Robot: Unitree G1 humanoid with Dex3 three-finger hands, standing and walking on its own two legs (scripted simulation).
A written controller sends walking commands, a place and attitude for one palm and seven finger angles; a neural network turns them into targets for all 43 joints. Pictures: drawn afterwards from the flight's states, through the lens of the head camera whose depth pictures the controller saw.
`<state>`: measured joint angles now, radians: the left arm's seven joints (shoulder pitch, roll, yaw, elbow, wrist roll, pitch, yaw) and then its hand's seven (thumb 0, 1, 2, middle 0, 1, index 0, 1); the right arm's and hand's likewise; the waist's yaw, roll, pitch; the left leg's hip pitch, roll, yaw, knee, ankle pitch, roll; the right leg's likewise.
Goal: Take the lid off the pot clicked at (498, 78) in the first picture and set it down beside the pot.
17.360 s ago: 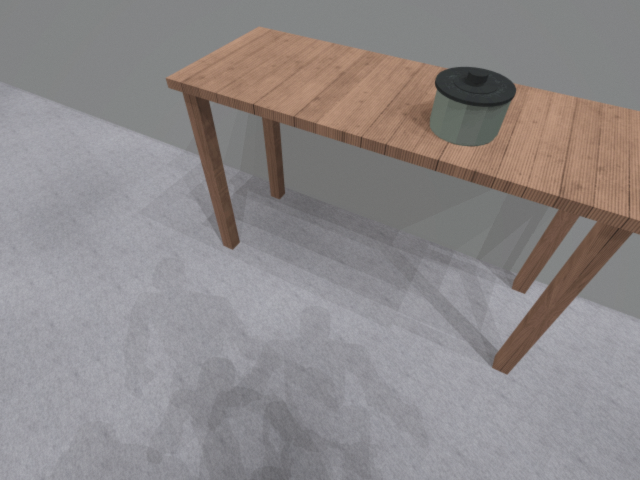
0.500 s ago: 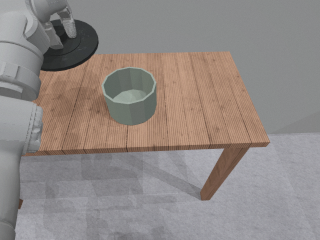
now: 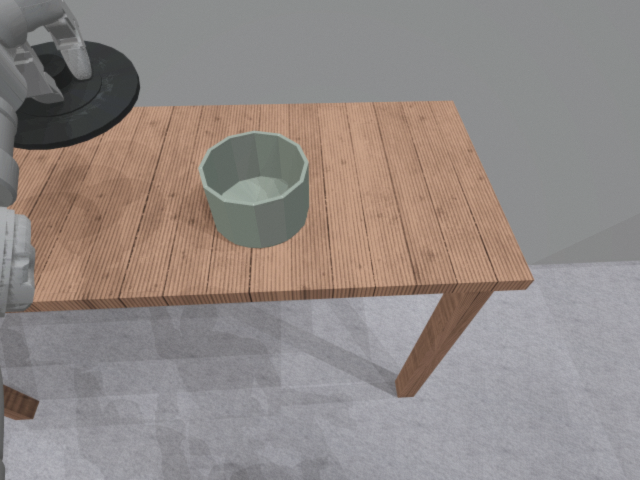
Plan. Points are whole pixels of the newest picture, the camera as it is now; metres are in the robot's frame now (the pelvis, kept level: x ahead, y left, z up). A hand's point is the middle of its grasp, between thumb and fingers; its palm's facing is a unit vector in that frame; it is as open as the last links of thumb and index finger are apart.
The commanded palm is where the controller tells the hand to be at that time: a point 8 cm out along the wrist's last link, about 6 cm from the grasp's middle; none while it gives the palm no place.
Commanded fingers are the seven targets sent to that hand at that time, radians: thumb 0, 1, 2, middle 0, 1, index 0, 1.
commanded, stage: move the lid sideways beside the pot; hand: left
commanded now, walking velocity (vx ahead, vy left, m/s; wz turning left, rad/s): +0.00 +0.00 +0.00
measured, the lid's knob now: (47, 73) +0.52 +0.27 +0.24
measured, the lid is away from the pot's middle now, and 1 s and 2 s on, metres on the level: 0.20 0.23 0.24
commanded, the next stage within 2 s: lower the lid onto the table in 0.42 s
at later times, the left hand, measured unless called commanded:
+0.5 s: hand out of the picture +0.49 +0.30 +0.25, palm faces -0.29 -0.06 -0.95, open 6.6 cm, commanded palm +0.51 +0.29 +0.32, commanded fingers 0.00 0.78 0.83 -0.84 -1.07 -0.91 -1.08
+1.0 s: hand (38, 95) +0.50 +0.28 +0.22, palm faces -0.33 -0.13 -0.93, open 6.6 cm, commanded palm +0.52 +0.29 +0.29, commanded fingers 0.00 0.78 0.83 -0.84 -1.07 -0.91 -1.08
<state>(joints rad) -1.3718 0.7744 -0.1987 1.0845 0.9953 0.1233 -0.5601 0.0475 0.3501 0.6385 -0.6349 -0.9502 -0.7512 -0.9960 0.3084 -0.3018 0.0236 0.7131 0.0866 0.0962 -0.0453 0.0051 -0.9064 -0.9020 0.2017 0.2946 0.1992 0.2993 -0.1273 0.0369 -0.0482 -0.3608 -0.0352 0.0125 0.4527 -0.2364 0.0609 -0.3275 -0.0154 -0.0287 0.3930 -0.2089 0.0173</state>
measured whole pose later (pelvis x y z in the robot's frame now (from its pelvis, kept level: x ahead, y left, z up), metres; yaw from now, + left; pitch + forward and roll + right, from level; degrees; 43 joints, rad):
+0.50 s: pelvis +0.00 +0.01 +0.00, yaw +0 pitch +9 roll -2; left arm -1.37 0.86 -0.20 1.08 0.99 0.06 -0.58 0.05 0.35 0.64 -0.63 -0.95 -0.75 -1.00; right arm 0.31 -0.30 0.03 0.73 0.09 0.10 -0.06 0.00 -0.91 -0.90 0.20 0.29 0.20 0.30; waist -0.12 0.03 -0.03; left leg -0.38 -0.04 0.00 0.47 -0.25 0.07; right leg -0.33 -0.02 -0.04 0.38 -0.21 0.02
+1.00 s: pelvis +0.01 +0.01 +0.00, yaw -1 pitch +10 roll -2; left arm -1.37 0.82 -0.15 1.17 1.01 0.09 -0.55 0.05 0.35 0.64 -0.63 -0.95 -0.75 -1.00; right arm 0.33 -0.30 0.03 0.72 0.09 0.08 -0.05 0.00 -0.91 -0.90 0.20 0.29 0.20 0.30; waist -0.15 0.03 -0.04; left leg -0.40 -0.03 0.02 0.48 -0.26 0.07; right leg -0.35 -0.01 -0.02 0.39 -0.21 0.03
